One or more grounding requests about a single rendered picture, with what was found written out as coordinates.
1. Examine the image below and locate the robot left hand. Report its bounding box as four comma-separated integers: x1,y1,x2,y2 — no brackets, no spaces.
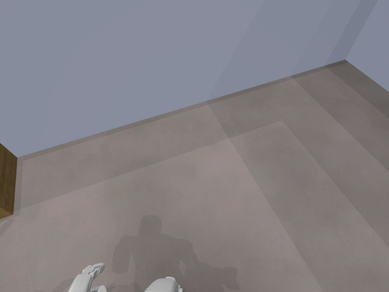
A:
68,263,106,292

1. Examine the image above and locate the cupboard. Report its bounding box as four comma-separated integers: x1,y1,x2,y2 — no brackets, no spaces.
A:
0,143,18,219

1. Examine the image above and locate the robot left thigh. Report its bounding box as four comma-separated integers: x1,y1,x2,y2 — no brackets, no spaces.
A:
144,278,183,292

